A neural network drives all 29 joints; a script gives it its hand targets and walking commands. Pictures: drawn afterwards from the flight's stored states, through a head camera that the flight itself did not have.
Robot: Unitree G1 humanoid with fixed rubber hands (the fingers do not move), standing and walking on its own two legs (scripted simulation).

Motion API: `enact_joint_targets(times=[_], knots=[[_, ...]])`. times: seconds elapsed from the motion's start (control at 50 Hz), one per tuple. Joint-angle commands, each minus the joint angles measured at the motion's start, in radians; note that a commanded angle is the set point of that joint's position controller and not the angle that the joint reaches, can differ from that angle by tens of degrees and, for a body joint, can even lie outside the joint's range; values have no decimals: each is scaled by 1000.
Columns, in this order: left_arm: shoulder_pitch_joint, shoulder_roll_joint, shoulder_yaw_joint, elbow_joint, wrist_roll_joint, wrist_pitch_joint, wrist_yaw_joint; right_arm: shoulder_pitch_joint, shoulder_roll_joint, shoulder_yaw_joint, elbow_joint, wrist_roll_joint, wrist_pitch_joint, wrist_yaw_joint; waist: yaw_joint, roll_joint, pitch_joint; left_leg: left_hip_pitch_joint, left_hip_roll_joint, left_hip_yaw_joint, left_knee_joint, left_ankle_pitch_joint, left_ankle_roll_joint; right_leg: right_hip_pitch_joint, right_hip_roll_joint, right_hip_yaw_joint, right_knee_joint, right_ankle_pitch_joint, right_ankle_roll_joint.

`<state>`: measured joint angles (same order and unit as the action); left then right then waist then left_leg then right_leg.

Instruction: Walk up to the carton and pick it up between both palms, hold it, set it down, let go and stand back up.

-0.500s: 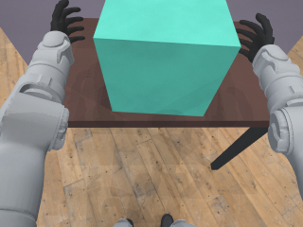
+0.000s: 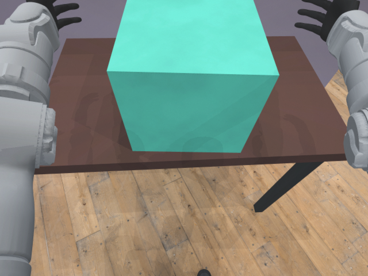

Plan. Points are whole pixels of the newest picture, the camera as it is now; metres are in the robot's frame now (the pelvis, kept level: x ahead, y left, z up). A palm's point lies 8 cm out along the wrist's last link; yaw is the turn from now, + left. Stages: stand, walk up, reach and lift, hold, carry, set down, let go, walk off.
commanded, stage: set down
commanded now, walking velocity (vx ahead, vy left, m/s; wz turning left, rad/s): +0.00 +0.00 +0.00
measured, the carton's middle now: (188, 74) +0.56 -0.01 +0.08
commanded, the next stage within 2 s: none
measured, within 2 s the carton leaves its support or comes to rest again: neither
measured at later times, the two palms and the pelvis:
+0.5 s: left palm (55, 56) +0.45 +0.23 +0.22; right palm (341, 62) +0.43 -0.26 +0.22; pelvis -0.01 -0.01 +0.01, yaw +0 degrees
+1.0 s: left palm (57, 107) +0.40 +0.25 +0.15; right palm (307, 107) +0.40 -0.22 +0.14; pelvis -0.02 +0.00 +0.01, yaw +0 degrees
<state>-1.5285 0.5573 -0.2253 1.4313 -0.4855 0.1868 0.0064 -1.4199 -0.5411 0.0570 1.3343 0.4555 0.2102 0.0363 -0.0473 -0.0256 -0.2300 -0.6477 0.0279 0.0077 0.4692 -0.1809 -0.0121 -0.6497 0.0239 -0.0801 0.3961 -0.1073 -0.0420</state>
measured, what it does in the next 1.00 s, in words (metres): stands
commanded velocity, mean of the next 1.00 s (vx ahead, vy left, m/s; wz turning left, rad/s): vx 0.00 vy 0.00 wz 0.00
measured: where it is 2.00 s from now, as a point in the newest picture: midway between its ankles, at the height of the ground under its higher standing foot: outside the picture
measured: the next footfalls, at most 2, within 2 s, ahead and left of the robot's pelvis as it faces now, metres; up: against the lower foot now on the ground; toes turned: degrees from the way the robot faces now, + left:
none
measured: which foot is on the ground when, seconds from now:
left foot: down 0.00-1.00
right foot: down 0.00-1.00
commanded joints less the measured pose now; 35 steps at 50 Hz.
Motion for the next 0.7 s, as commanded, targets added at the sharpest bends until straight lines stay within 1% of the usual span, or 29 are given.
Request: enact_joint_targets(times=[0.0,0.02,0.04,0.08,0.1,0.16,0.18,0.2,0.22,0.24,0.26,0.28,0.3,0.32,0.36,0.38,0.42,0.44,0.46,0.48,0.5,0.52,0.54,0.56,0.58,0.6,0.64,0.66,0.68], knots=[[-354,93,69,-289,71,15,-4,-370,-163,14,-174,38,-29,18,45,94,-718,312,-7,-7,-6,461,-44,545,4,36,58,583,51],[-330,90,89,-336,85,30,-2,-347,-176,11,-183,36,-29,14,48,105,-718,356,-2,-11,-3,499,-50,530,9,30,47,574,46],[-312,90,105,-378,101,50,1,-327,-193,0,-199,42,-27,10,43,121,-706,396,0,-11,4,535,-60,508,19,32,32,564,42],[-244,86,140,-501,131,93,8,-266,-215,-21,-246,47,-25,3,44,146,-697,501,6,-18,24,639,-73,469,40,27,14,557,42],[-239,92,158,-554,139,118,9,-268,-236,-35,-269,46,-21,0,42,150,-687,537,8,-18,33,673,-82,446,48,23,3,542,41],[-213,117,215,-714,152,180,21,-240,-274,-82,-344,46,-10,-6,39,159,-675,598,10,-17,48,708,-89,429,65,18,-14,508,40],[-178,113,225,-748,160,198,25,-222,-278,-88,-369,47,-7,-8,30,157,-657,609,9,-19,50,706,-89,430,65,19,-16,509,41],[-204,128,239,-802,152,213,30,-249,-288,-102,-414,44,-3,-10,34,154,-666,603,5,-20,51,695,-86,436,66,24,-13,500,41],[-177,132,248,-824,152,228,34,-223,-284,-107,-430,47,6,-12,30,137,-646,595,4,-22,45,676,-79,456,61,24,-12,504,40],[-177,138,252,-845,153,240,37,-231,-286,-114,-473,44,12,-15,24,125,-635,574,2,-17,38,634,-72,481,57,30,-10,510,42],[-158,143,259,-858,146,249,38,-217,-288,-120,-517,42,17,-18,15,100,-633,542,-4,-20,31,596,-59,513,52,37,-2,526,44],[-154,149,266,-869,146,256,38,-206,-277,-126,-539,37,26,-23,15,89,-619,504,-10,-14,20,547,-51,552,43,43,6,538,46],[-140,154,266,-867,137,261,34,-192,-265,-116,-561,42,35,-26,10,64,-613,461,-15,-11,6,495,-38,601,36,52,17,557,46],[-121,157,273,-845,140,262,30,-191,-248,-107,-584,38,44,-30,14,40,-605,397,-21,-6,-14,430,-24,665,21,63,29,583,49],[-134,168,270,-801,127,243,23,-202,-207,-91,-617,34,56,-36,19,-3,-593,251,-35,6,-55,295,9,778,-3,90,51,587,65],[-92,156,267,-755,135,231,22,-167,-182,-77,-603,30,57,-37,27,3,-563,215,-37,8,-73,250,19,811,-14,102,53,559,65],[-18,132,268,-693,146,198,10,-89,-139,-51,-571,13,47,-37,50,-4,-543,181,-39,14,-96,211,32,852,-23,114,51,521,64],[-67,139,270,-679,142,179,10,-129,-136,-60,-577,3,44,-37,57,7,-550,159,-39,14,-101,182,32,839,-25,115,46,460,61],[-160,168,267,-663,126,160,16,-209,-138,-73,-588,-1,49,-37,60,14,-559,138,-36,14,-104,126,37,804,-28,113,41,368,58],[-176,174,254,-632,114,141,24,-201,-126,-69,-559,-4,53,-34,63,21,-542,141,-31,12,-105,78,39,770,-33,114,28,260,54],[-233,180,233,-616,98,128,31,-252,-125,-80,-553,-19,60,-32,71,25,-543,148,-29,15,-106,35,41,722,-34,117,13,153,48],[-277,190,220,-593,80,115,37,-282,-118,-83,-548,-29,67,-30,76,15,-545,154,-26,15,-97,-2,42,687,-38,121,1,68,43],[-285,183,198,-560,67,105,41,-287,-108,-81,-531,-32,73,-28,79,12,-536,171,-24,16,-94,-19,43,652,-42,131,-12,12,39],[-283,169,179,-526,56,97,42,-289,-102,-77,-518,-40,77,-27,71,2,-526,182,-23,14,-89,-27,43,631,-40,128,-17,-11,38],[-271,170,171,-497,50,89,39,-276,-95,-71,-497,-44,78,-28,74,-10,-521,187,-23,13,-86,-26,43,631,-40,130,-14,-11,38],[-205,153,165,-466,56,81,31,-221,-77,-60,-479,-54,74,-31,70,-28,-503,185,-26,12,-83,-17,44,653,-41,133,-18,3,43],[-109,126,177,-428,82,66,12,-147,-70,-58,-442,-67,57,-43,64,-42,-461,193,-26,12,-93,24,37,688,-34,121,-17,82,49],[-63,114,181,-416,100,59,2,-104,-71,-55,-431,-76,48,-50,54,-46,-434,197,-27,13,-98,39,32,707,-28,111,-16,110,53],[28,92,195,-417,123,55,-11,-24,-60,-45,-418,-79,34,-59,53,-55,-394,215,-29,15,-103,65,24,737,-22,107,-19,147,56]])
